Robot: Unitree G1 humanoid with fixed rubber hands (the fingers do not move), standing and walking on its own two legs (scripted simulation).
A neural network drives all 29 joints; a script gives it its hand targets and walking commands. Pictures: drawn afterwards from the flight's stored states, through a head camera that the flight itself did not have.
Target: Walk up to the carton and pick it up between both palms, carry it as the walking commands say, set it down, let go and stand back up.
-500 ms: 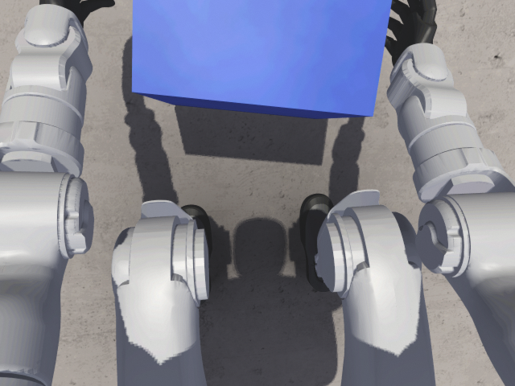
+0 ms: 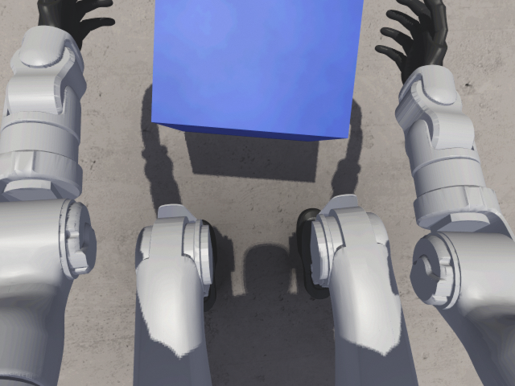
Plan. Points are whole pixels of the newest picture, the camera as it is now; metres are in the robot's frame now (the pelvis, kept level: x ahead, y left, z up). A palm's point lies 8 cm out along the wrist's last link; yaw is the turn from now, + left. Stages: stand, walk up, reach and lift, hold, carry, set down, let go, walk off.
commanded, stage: set down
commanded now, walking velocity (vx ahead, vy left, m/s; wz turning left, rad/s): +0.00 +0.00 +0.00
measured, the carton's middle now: (254, 60) +0.54 +0.01 -0.29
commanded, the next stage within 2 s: let go in 1.10 s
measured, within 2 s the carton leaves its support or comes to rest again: neither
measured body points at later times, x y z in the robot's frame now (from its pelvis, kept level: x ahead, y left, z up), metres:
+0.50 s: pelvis +0.01 +0.00 +0.12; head +0.33 +0.03 +0.44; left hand +0.55 +0.26 +0.02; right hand +0.50 -0.20 +0.01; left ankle +0.10 +0.13 -0.38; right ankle +0.11 -0.13 -0.38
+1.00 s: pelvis +0.03 +0.01 +0.24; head +0.33 +0.04 +0.58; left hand +0.56 +0.26 +0.14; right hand +0.51 -0.19 +0.13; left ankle +0.10 +0.13 -0.38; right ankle +0.11 -0.13 -0.38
